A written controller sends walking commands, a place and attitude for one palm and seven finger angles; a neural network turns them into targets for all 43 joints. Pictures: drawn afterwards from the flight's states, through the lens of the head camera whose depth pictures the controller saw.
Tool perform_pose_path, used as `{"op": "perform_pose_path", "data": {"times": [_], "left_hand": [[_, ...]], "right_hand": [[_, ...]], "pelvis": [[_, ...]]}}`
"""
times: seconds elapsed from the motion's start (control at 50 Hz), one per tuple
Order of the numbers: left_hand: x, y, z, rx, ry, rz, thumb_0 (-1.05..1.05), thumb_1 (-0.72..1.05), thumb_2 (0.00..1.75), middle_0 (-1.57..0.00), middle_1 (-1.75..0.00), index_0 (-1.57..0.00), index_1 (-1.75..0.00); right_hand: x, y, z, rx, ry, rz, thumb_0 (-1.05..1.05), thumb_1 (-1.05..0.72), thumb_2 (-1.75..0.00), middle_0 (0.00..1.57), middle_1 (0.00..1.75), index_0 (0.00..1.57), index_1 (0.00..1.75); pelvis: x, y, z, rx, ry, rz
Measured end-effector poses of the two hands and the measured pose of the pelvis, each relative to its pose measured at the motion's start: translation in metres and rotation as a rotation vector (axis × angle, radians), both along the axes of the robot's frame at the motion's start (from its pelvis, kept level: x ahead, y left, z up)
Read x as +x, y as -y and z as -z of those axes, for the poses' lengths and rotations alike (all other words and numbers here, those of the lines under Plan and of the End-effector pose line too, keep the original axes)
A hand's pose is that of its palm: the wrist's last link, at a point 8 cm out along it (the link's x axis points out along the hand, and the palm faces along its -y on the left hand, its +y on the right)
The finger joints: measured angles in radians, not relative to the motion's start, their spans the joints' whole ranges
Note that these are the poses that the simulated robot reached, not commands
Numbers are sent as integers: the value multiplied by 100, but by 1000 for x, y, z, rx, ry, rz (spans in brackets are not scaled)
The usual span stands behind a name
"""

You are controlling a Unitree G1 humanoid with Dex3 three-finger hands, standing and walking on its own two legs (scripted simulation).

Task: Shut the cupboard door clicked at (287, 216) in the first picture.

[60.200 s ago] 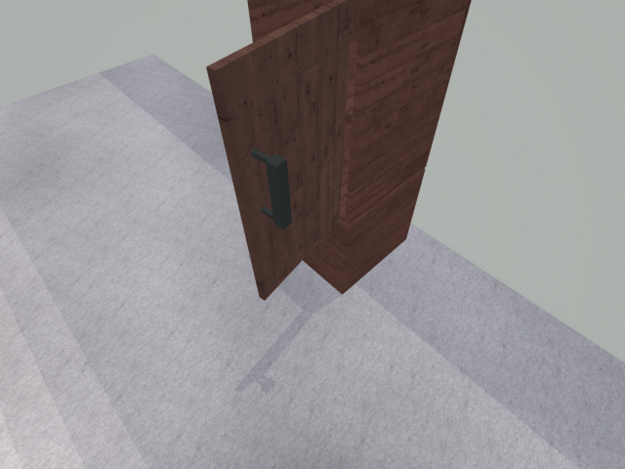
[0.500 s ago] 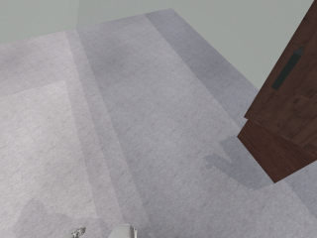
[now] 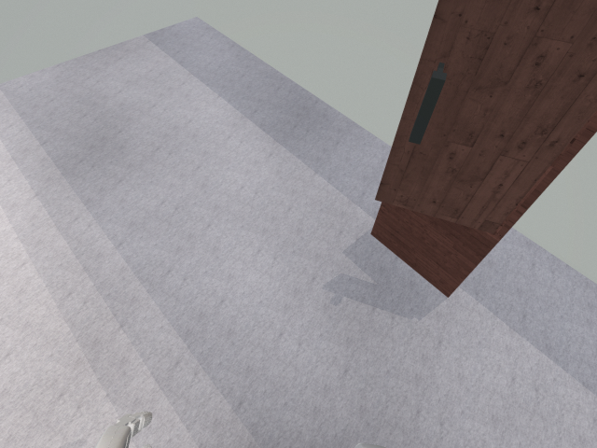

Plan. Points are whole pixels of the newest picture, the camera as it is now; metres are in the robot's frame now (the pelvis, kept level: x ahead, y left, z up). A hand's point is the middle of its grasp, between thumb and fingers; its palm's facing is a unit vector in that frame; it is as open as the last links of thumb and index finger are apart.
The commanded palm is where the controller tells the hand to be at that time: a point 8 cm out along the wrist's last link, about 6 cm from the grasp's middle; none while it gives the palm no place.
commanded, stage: turn to face it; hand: left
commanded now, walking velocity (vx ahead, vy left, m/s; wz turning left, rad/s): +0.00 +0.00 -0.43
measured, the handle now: (427, 104) +0.75 -0.23 +0.02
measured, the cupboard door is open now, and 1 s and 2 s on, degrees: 28 28 28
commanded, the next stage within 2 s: take the last steps up to it in 0.40 s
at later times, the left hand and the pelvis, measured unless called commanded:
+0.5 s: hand (178, 441) +0.15 +0.19 -0.18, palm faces -0.14 -0.97 -0.19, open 7.4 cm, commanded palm none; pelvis +0.04 +0.01 +0.00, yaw -11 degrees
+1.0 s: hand (254, 396) +0.21 +0.08 -0.16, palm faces -0.29 -0.94 -0.20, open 7.4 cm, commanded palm none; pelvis +0.11 -0.09 +0.00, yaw -17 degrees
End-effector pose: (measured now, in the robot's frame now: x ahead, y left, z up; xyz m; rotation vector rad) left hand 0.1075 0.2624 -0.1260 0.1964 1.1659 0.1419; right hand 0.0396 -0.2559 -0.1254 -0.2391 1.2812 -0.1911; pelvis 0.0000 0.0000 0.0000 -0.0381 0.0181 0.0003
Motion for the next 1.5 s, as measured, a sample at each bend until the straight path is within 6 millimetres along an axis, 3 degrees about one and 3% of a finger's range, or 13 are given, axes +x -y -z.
{"op": "perform_pose_path", "data": {"times": [0.08, 0.18, 0.3, 0.44, 0.66, 0.8, 0.86, 0.94, 1.08, 1.2, 1.32, 1.42, 1.5], "left_hand": [[25, 22, 1, 38, 56, 63, 0, 91, 90, -20, -30, -20, -30], [24, 38, -5, 42, 15, 91, 0, 90, 90, -20, -30, -20, -30], [21, 43, 3, 4, -44, 114, 0, 90, 90, -21, -30, -21, -30], [32, 25, 28, -36, -89, 118, 0, 90, 90, -21, -30, -21, -30], [68, 37, 8, -23, -106, 208, 1, 91, 90, -20, -30, -20, -30], [114, 87, 2, -7, -49, 317, 1, 91, 90, -20, -30, -20, -30], [125, 107, 2, 1, -2, 309, 0, 91, 90, -20, -30, -20, -30], [119, 124, 0, -2, -35, 289, 0, 91, 90, -20, -30, -20, -30], [107, 142, 18, -32, -199, 270, 0, 90, 90, -20, -30, -20, -30], [130, 149, 48, -55, -304, 262, 0, 90, 90, -20, -30, -20, -30], [205, 174, 33, -50, -225, 309, 1, 91, 90, -20, -30, -20, -30], [270, 210, 12, -42, -103, 326, 0, 91, 90, -20, -30, -20, -30], [304, 244, 8, -14, -44, 355, 0, 91, 90, -20, -30, -20, -30]], "right_hand": [[-16, 26, 23, 11, -42, 70, 0, -90, -90, 20, 30, 21, 30], [-7, 35, 16, 3, -28, 112, 1, -90, -90, 20, 30, 20, 30], [18, 23, 1, 8, 46, 124, 1, -91, -90, 19, 30, 20, 30], [31, -3, -4, -23, 96, 127, 0, -90, -90, 20, 30, 20, 30], [-16, -14, -6, 22, 0, 237, 0, -90, -90, 20, 30, 21, 30], [-66, 20, 13, 48, -96, 368, 0, -90, -90, 20, 30, 21, 30], [-75, 42, 21, 47, -160, 387, 0, -90, -90, 20, 30, 21, 30], [-45, 69, 9, 26, -138, 379, 1, -90, -90, 20, 30, 20, 30], [56, 103, -3, -5, 21, 328, 1, -91, -90, 19, 30, 20, 30], [135, 114, 3, -47, 135, 290, 0, -90, -90, 20, 30, 20, 30], [136, 113, -5, -24, 64, 333, 0, -90, -90, 20, 30, 20, 30], [118, 118, -6, 37, -64, 379, 0, -90, -90, 20, 30, 21, 30], [111, 135, 6, 85, -130, 428, 0, -90, -90, 20, 30, 21, 30]], "pelvis": [[7, 15, 14, 19, -2, 35], [12, 17, 4, 27, -7, 78], [23, 13, -1, 35, -14, 122], [39, -5, 8, 20, -13, 173], [51, 4, -7, 8, -8, 248], [66, 42, 2, 25, -2, 299], [75, 58, 7, 15, 3, 292], [93, 75, -2, 25, 3, 300], [135, 97, -2, 15, -8, 308], [183, 108, 17, 6, 9, 346], [212, 127, 3, 6, 18, 364], [234, 153, -9, -3, 9, 359], [246, 182, -4, 6, 17, 355]]}}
